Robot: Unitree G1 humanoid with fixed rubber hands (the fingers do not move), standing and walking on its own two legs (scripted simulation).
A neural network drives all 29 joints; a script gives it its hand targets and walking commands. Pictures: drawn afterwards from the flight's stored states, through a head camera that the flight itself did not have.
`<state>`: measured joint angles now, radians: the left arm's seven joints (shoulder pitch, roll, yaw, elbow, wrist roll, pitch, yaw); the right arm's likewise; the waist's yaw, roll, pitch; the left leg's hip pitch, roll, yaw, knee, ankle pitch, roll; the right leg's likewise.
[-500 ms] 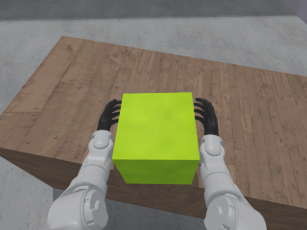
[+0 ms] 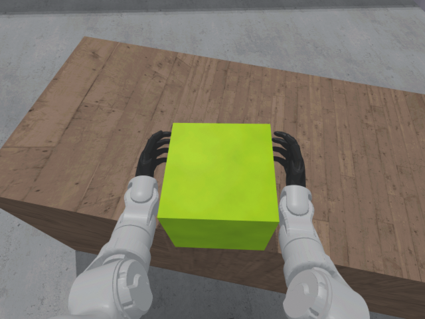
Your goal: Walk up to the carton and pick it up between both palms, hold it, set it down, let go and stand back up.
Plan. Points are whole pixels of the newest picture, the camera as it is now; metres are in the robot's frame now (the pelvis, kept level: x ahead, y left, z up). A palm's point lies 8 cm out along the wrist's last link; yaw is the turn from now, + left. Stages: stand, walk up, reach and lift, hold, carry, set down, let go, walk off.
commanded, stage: set down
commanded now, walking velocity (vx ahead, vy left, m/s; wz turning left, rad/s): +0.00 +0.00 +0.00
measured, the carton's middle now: (220, 188) +0.38 +0.00 -0.04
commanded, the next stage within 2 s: none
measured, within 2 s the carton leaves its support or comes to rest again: rests again in 0.06 s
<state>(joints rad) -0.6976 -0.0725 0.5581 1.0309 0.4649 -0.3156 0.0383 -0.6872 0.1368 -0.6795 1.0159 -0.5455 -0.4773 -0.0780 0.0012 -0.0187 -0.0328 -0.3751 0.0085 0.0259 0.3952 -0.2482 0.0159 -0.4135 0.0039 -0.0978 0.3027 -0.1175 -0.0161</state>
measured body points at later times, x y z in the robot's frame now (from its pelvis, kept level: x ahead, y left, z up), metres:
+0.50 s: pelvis +0.00 +0.00 +0.00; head +0.10 +0.02 +0.44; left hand +0.40 +0.15 -0.01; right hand +0.40 -0.14 +0.01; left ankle -0.05 +0.10 -0.74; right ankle +0.00 -0.11 -0.74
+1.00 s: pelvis -0.01 +0.00 -0.01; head +0.10 +0.02 +0.43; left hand +0.41 +0.14 -0.02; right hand +0.39 -0.15 -0.01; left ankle -0.05 +0.10 -0.74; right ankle +0.00 -0.11 -0.74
